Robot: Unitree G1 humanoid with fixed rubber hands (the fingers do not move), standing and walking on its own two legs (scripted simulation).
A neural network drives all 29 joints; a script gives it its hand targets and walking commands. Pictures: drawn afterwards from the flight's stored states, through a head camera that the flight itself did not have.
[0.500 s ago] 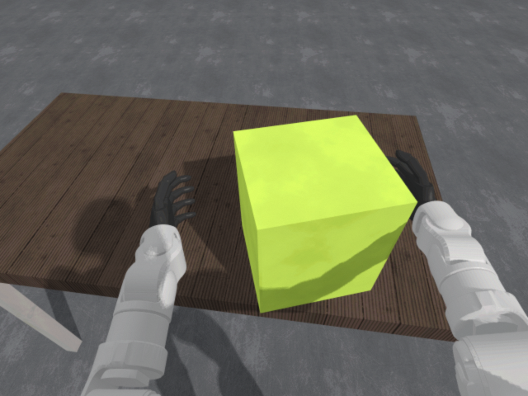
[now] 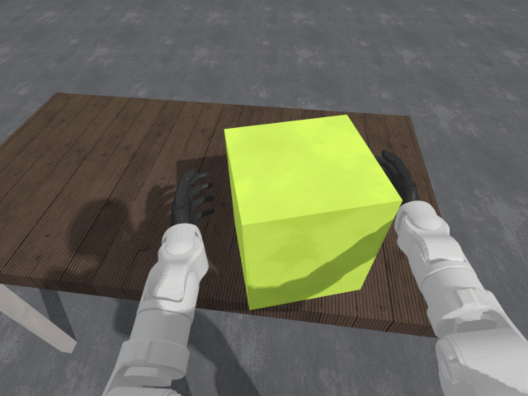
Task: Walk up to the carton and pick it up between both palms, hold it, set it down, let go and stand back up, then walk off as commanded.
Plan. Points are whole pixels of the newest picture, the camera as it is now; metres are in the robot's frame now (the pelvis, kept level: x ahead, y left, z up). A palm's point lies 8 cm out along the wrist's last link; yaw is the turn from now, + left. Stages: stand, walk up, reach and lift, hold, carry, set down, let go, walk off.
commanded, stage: reach and lift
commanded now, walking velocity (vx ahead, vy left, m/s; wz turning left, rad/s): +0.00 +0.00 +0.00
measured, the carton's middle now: (296, 214) +0.43 +0.01 +0.03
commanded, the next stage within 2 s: none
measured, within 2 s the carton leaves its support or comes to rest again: leaves its support in 1.34 s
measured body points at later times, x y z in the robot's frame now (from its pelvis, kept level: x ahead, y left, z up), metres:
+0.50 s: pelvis +0.00 +0.00 +0.00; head +0.02 -0.01 +0.45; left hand +0.36 +0.17 +0.09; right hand +0.44 -0.13 +0.10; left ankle -0.01 +0.14 -0.75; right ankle +0.02 -0.11 -0.75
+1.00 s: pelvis +0.00 +0.00 +0.00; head +0.02 +0.00 +0.45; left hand +0.36 +0.17 +0.09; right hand +0.44 -0.13 +0.10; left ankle -0.01 +0.14 -0.75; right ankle +0.02 -0.11 -0.75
